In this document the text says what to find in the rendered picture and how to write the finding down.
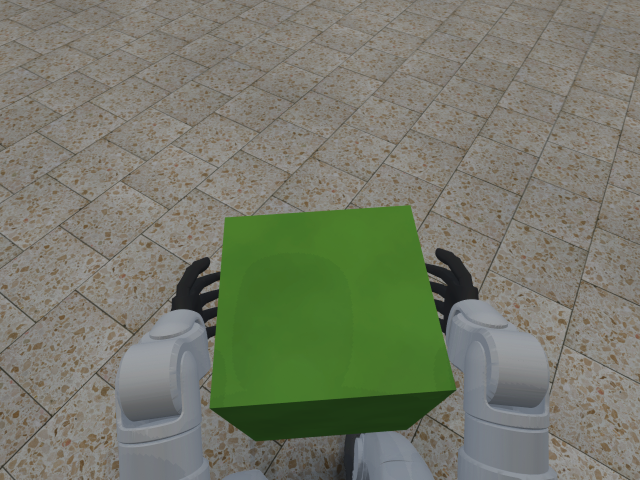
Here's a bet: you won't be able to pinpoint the carton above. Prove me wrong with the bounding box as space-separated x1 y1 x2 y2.
210 205 457 441

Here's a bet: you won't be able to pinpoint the right robot forearm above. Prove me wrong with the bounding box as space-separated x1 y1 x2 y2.
446 299 558 480

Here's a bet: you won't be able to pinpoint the right robot hand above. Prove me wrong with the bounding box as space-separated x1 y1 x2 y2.
425 248 479 336

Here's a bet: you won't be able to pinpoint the robot right thigh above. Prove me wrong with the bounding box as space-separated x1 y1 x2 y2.
354 431 435 480

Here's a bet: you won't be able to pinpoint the left robot forearm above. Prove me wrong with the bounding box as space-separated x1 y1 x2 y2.
115 309 211 480

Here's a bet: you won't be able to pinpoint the left robot hand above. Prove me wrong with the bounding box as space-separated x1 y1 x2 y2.
170 257 220 339

